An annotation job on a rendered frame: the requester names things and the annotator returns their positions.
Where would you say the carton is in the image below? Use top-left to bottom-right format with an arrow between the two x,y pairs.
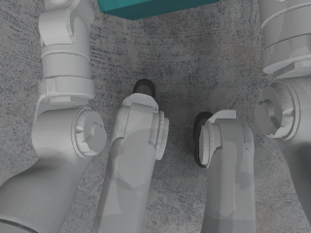
97,0 -> 220,20

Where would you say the left robot forearm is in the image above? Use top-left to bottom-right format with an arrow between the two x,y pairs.
31,0 -> 95,143

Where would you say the right robot forearm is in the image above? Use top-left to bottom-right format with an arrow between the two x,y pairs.
258,0 -> 311,79

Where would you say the right robot shin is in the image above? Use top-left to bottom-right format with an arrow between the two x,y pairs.
199,109 -> 255,165

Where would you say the right robot foot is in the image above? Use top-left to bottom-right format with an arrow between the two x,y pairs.
192,112 -> 213,168

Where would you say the robot right upper arm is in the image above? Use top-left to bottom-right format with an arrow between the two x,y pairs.
254,76 -> 311,225

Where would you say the robot left upper arm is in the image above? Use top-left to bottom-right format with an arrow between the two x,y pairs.
0,107 -> 107,233

